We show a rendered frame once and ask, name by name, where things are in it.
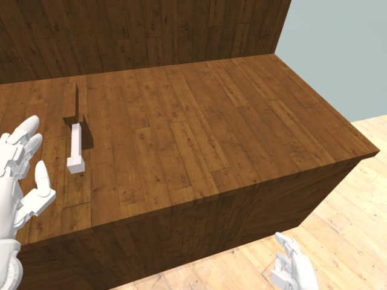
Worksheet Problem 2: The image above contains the right robot hand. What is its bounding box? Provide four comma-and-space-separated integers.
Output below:
272, 232, 320, 290

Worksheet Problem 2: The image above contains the robot left forearm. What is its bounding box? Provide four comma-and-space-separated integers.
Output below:
0, 239, 23, 290

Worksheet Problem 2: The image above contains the tap lever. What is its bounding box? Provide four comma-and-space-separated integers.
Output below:
67, 123, 85, 174

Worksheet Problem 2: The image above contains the counter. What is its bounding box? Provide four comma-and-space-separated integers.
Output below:
0, 0, 380, 290

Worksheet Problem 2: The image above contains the left robot hand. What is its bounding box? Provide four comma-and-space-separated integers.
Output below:
0, 115, 56, 240

